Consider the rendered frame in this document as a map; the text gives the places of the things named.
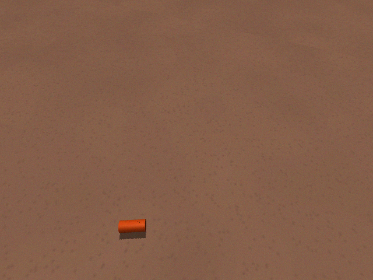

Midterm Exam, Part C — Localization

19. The can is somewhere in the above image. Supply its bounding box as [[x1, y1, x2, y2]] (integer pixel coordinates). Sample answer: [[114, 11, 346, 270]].
[[118, 219, 146, 233]]

